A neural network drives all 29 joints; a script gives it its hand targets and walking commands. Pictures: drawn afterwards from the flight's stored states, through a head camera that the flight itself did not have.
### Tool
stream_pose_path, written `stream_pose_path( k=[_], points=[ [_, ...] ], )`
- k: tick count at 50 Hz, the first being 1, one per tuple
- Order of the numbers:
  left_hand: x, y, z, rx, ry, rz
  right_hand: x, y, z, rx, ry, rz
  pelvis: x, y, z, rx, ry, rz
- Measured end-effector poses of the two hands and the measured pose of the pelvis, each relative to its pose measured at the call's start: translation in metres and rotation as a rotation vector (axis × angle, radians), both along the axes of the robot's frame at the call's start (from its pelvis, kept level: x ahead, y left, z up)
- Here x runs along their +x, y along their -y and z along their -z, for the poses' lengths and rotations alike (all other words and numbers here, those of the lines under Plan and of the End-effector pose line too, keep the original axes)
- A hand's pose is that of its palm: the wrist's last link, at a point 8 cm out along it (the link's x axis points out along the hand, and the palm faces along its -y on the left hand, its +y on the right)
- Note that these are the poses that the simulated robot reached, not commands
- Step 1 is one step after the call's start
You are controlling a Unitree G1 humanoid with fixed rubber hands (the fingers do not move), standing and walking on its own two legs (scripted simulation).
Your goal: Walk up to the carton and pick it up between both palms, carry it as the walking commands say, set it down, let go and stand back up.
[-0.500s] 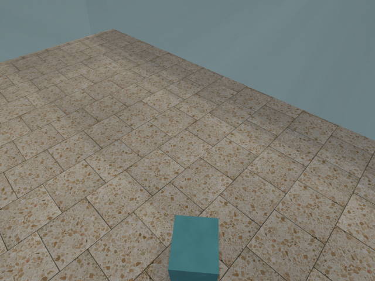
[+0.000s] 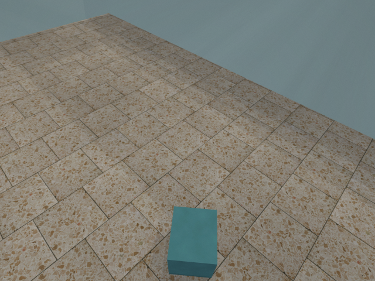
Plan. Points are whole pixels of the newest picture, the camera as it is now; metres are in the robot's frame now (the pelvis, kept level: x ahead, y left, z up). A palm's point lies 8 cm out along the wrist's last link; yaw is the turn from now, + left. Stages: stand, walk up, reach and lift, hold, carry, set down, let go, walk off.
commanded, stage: stand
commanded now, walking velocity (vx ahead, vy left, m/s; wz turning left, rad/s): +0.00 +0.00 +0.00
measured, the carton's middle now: (192, 242) +0.45 -0.03 -0.66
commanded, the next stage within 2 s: reach and lift in 0.70 s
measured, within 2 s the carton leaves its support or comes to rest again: neither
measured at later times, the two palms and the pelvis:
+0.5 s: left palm out of the picture -0.02 +0.20 -0.15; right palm out of the picture -0.02 -0.19 -0.15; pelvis +0.01 +0.01 +0.00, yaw +0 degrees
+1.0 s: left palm (103, 272) +0.19 +0.20 -0.14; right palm out of the picture +0.18 -0.22 -0.14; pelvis +0.00 +0.01 -0.03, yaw -2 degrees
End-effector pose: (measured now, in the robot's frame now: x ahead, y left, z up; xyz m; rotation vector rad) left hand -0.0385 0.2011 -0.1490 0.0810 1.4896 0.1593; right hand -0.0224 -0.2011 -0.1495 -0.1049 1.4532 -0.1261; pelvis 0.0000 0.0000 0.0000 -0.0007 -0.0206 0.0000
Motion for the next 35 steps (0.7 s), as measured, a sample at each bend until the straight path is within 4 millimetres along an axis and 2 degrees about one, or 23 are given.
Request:
stream_pose_path(
  k=[19,35],
  points=[
    [0.021,0.002,0.001,-0.008,0.039,-0.004,0.007,-0.01,0.001,0.01,0.003,0.015,0.012,-0.004,0.0,0.0,0.001,0.0],
    [0.03,-0.006,-0.001,0.005,0.026,0.005,-0.001,-0.016,0.001,0.02,-0.035,0.03,0.018,-0.008,0.0,-0.001,-0.007,0.001]
  ],
)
